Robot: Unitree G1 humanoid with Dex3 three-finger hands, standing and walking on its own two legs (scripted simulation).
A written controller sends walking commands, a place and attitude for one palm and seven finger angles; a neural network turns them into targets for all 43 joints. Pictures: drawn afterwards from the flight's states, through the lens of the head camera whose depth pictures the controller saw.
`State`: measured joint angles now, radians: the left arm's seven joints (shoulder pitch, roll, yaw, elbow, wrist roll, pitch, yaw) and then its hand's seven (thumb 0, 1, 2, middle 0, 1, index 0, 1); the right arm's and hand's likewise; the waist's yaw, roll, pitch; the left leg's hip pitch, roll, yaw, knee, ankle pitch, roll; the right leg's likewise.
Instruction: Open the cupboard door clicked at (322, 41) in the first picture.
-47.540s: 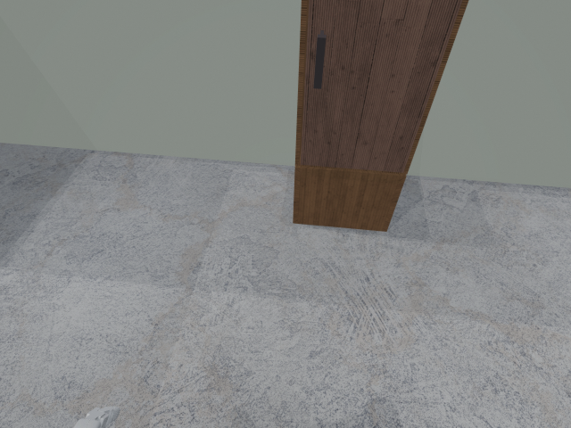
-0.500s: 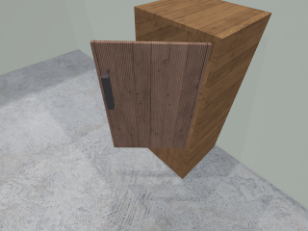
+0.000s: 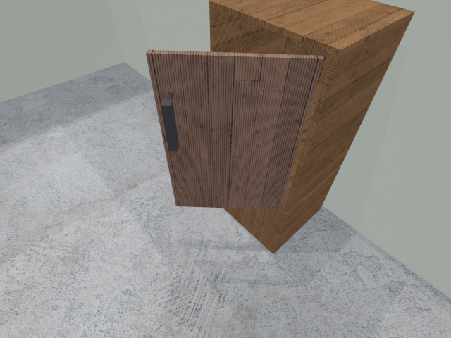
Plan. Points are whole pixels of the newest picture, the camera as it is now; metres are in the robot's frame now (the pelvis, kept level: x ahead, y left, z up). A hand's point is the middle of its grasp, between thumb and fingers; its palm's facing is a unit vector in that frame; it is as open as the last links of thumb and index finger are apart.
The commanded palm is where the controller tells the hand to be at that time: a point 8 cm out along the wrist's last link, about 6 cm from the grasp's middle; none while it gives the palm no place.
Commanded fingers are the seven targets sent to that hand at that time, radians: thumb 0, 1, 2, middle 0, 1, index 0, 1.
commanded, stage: look again from close up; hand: left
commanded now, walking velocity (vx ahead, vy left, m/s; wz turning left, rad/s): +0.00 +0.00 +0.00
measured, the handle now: (171, 122) +0.61 +0.18 +0.03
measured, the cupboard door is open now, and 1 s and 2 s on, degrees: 46 46 46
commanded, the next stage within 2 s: raise the hand with hooked fingers in 0.50 s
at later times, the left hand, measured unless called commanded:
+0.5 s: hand out of the picture +0.04 +0.16 -0.17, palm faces +0.00 -0.98 -0.18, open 7.4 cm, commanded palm none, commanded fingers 0.00 0.90 0.90 -0.20 -0.30 -0.20 -0.30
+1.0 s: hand (151, 300) +0.20 +0.15 -0.06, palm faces +0.05 -1.00 +0.01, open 8.4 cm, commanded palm +0.18 +0.22 -0.04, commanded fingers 0.00 0.41 0.69 -0.23 -0.62 -0.23 -0.62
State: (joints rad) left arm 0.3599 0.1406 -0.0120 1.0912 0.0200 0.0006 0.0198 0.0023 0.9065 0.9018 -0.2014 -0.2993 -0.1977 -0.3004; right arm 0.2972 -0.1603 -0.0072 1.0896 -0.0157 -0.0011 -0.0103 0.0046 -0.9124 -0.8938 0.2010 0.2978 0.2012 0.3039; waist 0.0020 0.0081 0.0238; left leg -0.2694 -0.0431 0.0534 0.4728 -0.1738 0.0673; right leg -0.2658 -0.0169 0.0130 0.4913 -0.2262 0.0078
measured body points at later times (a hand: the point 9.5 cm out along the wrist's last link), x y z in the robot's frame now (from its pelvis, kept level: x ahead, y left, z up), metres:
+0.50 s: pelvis +0.04 -0.01 +0.00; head +0.05 -0.01 +0.45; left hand +0.04 +0.21 -0.16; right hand +0.04 -0.23 -0.16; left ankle +0.05 +0.07 -0.74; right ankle +0.05 -0.14 -0.74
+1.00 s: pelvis +0.05 -0.04 -0.06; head +0.09 -0.02 +0.39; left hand +0.19 +0.21 -0.06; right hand +0.30 -0.29 -0.08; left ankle +0.06 +0.07 -0.74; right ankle +0.05 -0.14 -0.74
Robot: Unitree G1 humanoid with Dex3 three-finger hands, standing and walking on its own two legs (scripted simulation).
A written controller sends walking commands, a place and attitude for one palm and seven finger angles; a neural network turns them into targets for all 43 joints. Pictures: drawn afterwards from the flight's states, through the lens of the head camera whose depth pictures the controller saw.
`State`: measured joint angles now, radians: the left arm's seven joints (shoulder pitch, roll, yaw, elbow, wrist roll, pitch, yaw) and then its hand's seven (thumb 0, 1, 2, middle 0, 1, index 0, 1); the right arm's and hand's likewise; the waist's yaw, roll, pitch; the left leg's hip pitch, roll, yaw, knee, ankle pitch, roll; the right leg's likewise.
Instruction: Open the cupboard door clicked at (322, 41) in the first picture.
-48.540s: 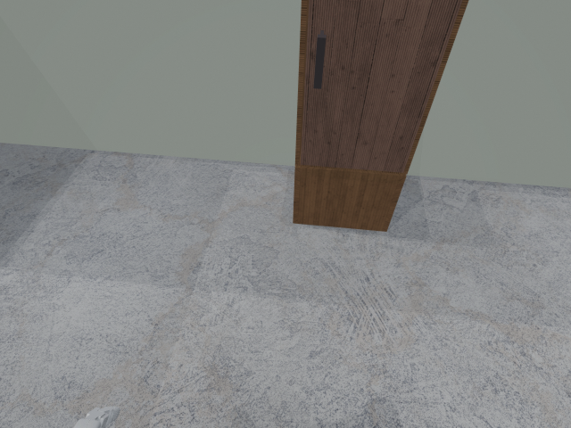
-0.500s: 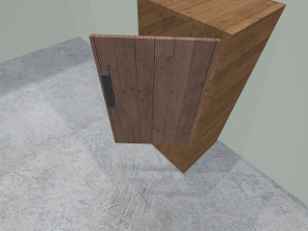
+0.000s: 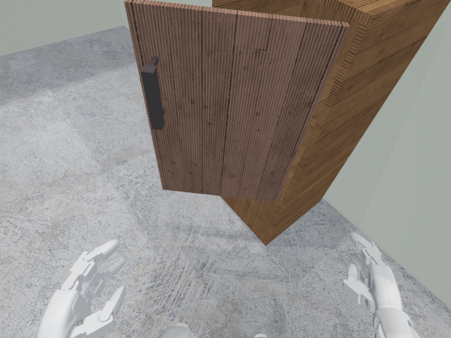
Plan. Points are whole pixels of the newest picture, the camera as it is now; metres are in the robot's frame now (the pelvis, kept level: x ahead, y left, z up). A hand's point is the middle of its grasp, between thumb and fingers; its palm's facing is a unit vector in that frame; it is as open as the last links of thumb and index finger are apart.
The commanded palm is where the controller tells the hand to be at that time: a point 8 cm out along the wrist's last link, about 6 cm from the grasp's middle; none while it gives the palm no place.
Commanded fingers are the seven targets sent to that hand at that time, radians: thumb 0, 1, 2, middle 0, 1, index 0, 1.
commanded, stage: raise the hand with hooked fingers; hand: left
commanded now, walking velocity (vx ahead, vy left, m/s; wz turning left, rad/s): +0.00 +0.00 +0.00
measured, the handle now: (156, 94) +0.57 +0.21 +0.10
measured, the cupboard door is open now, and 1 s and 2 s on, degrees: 46 46 46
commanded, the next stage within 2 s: move the hooked fingers beside the handle in 1.70 s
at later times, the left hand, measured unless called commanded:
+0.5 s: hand (68, 259) +0.21 +0.25 +0.07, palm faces +0.11 -0.99 -0.08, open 11.5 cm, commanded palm +0.18 +0.29 +0.06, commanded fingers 0.00 -0.17 0.44 -0.28 -0.99 -0.28 -0.99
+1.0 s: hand (41, 229) +0.25 +0.30 +0.08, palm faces +0.02 -1.00 -0.04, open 13.8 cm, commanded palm +0.23 +0.35 +0.10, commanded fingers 0.00 -0.50 0.30 -0.30 -1.20 -0.30 -1.20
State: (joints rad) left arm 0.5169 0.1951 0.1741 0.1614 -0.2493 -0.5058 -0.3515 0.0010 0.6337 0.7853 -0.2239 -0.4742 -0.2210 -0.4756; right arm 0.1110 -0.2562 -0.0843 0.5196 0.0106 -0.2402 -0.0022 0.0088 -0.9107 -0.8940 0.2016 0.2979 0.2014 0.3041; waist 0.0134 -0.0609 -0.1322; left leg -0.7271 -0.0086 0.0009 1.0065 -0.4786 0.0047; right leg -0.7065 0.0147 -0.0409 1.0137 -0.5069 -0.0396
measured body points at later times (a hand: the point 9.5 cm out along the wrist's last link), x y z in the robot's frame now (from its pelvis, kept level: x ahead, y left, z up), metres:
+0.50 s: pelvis -0.02 +0.01 +0.00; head +0.03 +0.01 +0.45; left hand +0.20 +0.30 +0.07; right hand +0.10 -0.25 -0.09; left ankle +0.01 +0.12 -0.68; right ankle +0.00 -0.09 -0.68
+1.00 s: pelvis -0.01 +0.04 +0.02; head +0.02 +0.06 +0.47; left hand +0.24 +0.35 +0.09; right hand +0.17 -0.18 -0.04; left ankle +0.01 +0.12 -0.68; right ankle +0.00 -0.09 -0.67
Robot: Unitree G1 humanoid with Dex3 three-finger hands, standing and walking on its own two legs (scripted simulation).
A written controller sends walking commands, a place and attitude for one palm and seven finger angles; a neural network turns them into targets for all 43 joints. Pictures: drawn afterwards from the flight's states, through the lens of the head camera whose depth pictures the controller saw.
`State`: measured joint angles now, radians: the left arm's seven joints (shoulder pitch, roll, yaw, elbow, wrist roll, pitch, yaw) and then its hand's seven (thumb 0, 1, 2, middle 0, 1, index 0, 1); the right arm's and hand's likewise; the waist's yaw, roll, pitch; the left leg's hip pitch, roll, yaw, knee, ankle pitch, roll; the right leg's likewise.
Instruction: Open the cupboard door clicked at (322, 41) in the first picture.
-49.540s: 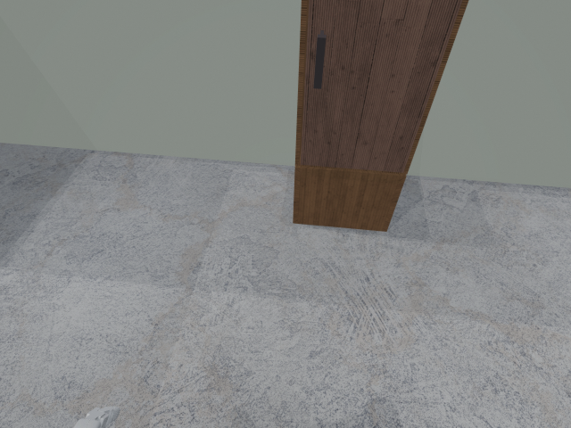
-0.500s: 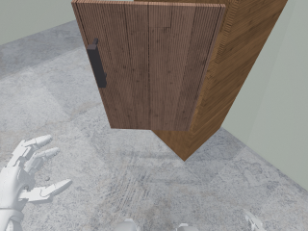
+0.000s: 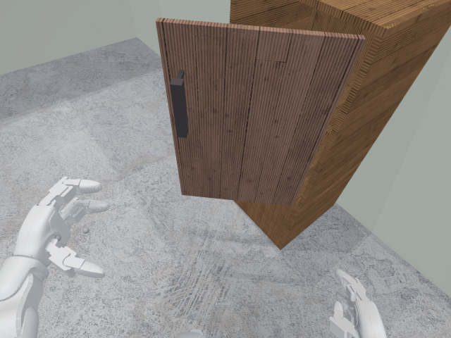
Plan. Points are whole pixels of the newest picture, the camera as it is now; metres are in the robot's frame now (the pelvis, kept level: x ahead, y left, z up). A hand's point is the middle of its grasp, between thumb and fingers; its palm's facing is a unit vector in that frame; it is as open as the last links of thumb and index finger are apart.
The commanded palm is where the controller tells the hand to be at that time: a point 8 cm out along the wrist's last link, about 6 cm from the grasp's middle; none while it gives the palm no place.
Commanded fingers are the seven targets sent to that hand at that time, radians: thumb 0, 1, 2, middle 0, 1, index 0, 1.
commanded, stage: raise the hand with hooked fingers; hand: left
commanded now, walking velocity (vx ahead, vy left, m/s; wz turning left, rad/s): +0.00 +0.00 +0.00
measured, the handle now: (181, 104) +0.58 +0.15 +0.08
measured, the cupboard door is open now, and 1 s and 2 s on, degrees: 46 46 46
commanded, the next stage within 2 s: move the hooked fingers beside the handle in 0.70 s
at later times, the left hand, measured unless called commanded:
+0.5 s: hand (89, 202) +0.30 +0.25 +0.09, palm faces +0.02 -1.00 -0.01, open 14.0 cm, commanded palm +0.27 +0.30 +0.09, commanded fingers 0.00 -0.50 0.30 -0.30 -1.20 -0.30 -1.20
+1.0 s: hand (104, 195) +0.31 +0.23 +0.09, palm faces +0.03 -1.00 -0.02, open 14.0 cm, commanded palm +0.30 +0.29 +0.09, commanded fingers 0.00 -0.50 0.30 -0.30 -1.20 -0.30 -1.20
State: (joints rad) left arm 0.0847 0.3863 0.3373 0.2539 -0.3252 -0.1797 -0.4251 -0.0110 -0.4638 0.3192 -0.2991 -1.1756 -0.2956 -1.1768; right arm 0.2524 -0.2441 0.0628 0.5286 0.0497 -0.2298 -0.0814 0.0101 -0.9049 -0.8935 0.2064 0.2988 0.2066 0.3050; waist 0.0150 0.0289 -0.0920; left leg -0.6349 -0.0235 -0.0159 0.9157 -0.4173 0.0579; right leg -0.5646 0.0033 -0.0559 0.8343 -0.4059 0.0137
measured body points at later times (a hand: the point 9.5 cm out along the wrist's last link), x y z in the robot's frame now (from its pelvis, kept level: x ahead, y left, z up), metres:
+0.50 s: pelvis +0.01 -0.02 +0.01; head +0.04 +0.00 +0.46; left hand +0.29 +0.31 +0.09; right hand +0.15 -0.27 -0.07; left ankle +0.02 +0.08 -0.69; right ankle +0.01 -0.14 -0.69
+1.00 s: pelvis +0.00 -0.04 +0.01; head +0.04 -0.03 +0.46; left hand +0.31 +0.29 +0.09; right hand +0.15 -0.29 -0.08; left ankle +0.02 +0.07 -0.69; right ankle +0.01 -0.14 -0.69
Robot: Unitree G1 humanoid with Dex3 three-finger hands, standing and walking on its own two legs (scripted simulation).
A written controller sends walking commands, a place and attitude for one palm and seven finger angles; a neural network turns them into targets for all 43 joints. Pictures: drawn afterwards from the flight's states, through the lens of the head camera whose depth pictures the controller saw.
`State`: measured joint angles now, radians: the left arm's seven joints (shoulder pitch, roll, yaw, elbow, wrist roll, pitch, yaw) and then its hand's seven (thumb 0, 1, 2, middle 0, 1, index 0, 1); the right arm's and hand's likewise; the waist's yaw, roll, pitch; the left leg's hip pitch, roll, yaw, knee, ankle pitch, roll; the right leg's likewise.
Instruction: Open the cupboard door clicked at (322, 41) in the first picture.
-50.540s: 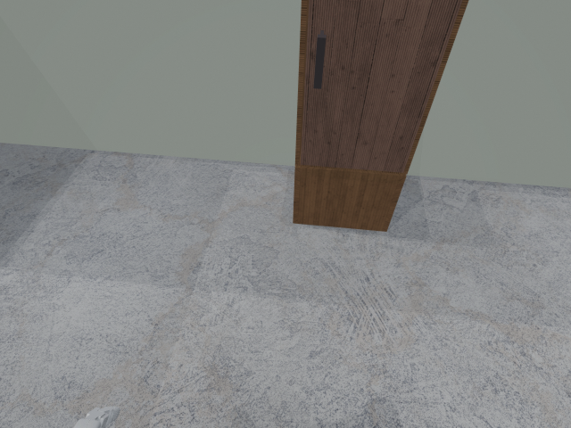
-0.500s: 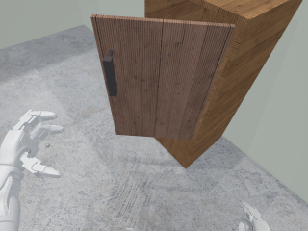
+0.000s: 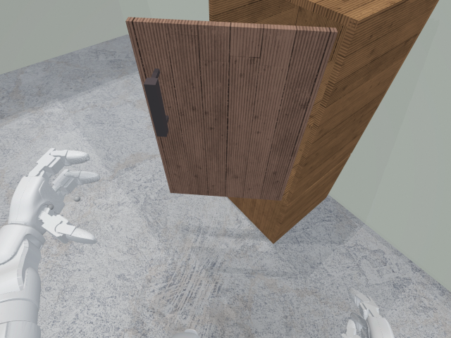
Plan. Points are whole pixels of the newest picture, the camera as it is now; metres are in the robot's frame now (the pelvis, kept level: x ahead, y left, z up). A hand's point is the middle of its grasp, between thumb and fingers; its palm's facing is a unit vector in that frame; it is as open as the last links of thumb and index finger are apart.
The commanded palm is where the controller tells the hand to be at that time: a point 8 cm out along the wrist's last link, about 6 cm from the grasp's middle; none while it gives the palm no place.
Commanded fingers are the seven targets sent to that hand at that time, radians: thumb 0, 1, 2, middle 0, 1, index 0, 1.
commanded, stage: move the hooked fingers beside the handle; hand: left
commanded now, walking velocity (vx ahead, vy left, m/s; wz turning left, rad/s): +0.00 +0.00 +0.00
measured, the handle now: (159, 103) +0.59 +0.19 +0.07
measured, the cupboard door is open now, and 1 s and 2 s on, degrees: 46 46 46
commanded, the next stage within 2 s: none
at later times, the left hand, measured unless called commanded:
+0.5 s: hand (98, 162) +0.40 +0.26 +0.08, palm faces -0.02 -1.00 -0.01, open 14.0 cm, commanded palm +0.38 +0.31 +0.08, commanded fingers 0.00 -0.50 0.30 -0.30 -1.20 -0.30 -1.20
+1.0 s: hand (116, 135) +0.47 +0.25 +0.08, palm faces -0.01 -1.00 -0.01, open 14.0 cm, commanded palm +0.45 +0.30 +0.07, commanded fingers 0.00 -0.50 0.30 -0.30 -1.20 -0.30 -1.20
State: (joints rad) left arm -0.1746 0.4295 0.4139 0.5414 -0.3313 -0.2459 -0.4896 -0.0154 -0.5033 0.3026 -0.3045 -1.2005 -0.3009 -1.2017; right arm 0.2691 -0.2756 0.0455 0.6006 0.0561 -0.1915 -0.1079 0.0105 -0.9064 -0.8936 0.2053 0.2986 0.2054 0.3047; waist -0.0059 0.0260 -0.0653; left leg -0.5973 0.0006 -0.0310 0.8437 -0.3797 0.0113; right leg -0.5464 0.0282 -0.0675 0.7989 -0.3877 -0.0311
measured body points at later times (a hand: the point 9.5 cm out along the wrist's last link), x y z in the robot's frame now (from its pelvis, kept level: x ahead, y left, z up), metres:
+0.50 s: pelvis +0.01 +0.01 +0.00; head +0.07 +0.02 +0.44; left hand +0.39 +0.32 +0.08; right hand +0.09 -0.26 -0.10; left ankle +0.03 +0.11 -0.70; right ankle +0.01 -0.10 -0.70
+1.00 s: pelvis +0.00 +0.02 -0.01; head +0.10 +0.04 +0.43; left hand +0.46 +0.31 +0.08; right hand +0.03 -0.25 -0.12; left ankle +0.03 +0.11 -0.70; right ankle +0.01 -0.10 -0.70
